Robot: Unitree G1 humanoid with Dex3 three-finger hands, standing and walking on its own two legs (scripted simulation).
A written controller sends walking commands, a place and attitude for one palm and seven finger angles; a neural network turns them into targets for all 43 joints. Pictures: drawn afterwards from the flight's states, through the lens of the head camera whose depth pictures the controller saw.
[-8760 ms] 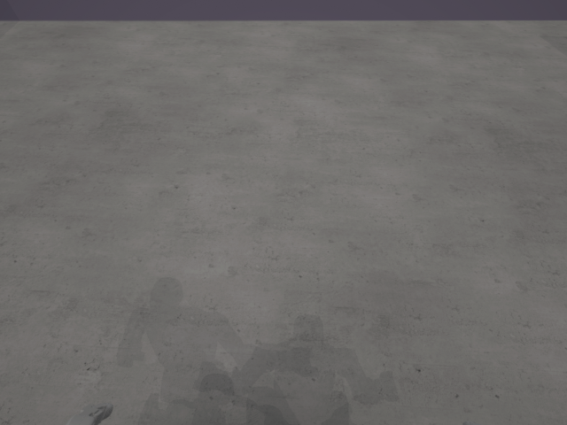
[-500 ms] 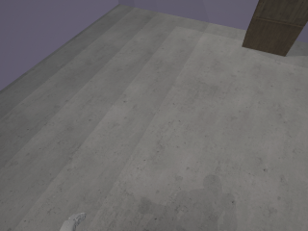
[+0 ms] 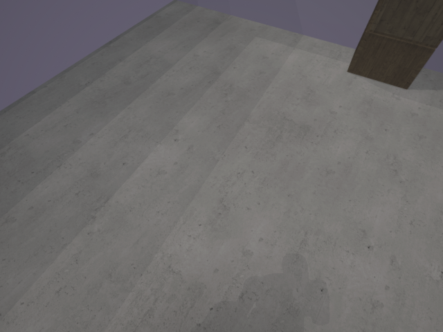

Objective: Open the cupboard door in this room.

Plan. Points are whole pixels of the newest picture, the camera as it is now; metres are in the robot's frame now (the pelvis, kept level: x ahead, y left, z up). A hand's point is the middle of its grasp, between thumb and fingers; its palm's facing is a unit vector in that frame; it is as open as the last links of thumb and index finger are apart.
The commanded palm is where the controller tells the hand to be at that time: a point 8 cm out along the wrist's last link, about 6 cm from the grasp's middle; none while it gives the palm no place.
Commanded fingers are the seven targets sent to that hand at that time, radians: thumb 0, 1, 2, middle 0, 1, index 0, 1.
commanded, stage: turn or walk to find it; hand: left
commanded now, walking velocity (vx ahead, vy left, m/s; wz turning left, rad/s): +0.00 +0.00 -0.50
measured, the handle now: out of the picture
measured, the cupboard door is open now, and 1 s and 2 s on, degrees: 0 0 0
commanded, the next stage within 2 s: stand and wait in 0.36 s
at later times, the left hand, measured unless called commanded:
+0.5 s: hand out of the picture +0.06 +0.16 -0.18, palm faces +0.06 -0.98 -0.18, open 7.4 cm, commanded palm none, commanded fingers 0.00 0.90 0.90 -0.20 -0.30 -0.20 -0.30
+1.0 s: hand out of the picture -0.06 +0.16 -0.17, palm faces +0.10 -0.98 -0.18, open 7.4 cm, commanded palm none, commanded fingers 0.00 0.90 0.90 -0.20 -0.30 -0.20 -0.30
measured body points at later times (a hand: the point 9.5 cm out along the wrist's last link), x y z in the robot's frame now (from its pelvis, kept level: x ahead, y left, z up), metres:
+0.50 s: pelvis -0.02 -0.02 +0.00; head +0.00 -0.01 +0.45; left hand +0.05 +0.21 -0.16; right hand +0.00 -0.26 -0.15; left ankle -0.03 +0.09 -0.74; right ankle -0.01 -0.12 -0.73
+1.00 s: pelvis -0.02 -0.01 +0.01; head -0.01 -0.01 +0.46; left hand -0.07 +0.21 -0.16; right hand -0.01 -0.23 -0.16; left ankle -0.03 +0.09 -0.73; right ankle -0.01 -0.12 -0.73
